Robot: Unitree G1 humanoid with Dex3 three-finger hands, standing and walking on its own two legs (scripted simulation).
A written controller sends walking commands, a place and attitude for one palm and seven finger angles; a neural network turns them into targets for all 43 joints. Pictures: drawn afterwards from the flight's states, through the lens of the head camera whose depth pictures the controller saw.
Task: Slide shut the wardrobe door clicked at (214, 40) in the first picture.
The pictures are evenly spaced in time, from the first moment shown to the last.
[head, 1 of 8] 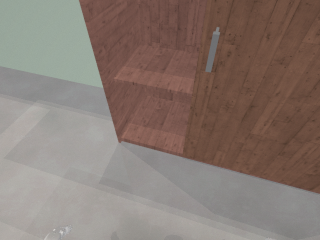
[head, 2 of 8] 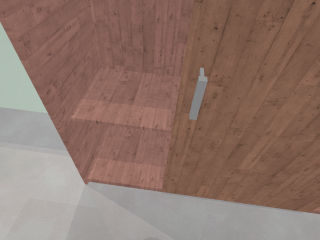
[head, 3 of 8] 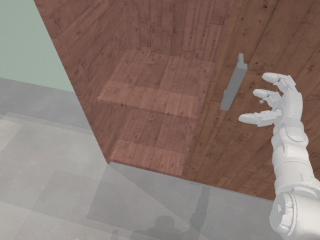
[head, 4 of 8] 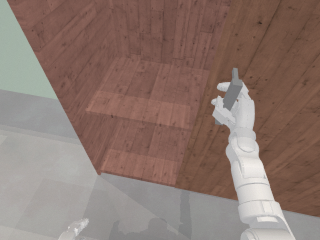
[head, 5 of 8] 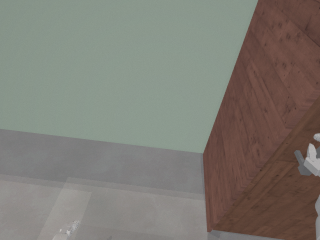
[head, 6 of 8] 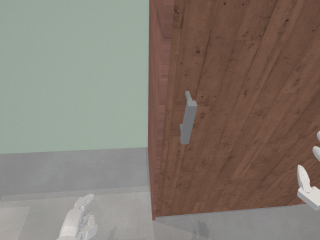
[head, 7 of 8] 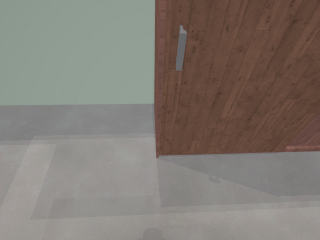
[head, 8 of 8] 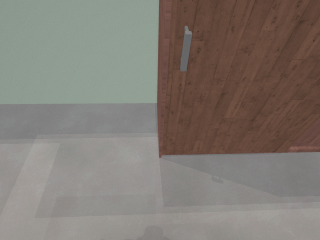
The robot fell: no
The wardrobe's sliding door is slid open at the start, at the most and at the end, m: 0.48 0.48 0.00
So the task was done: yes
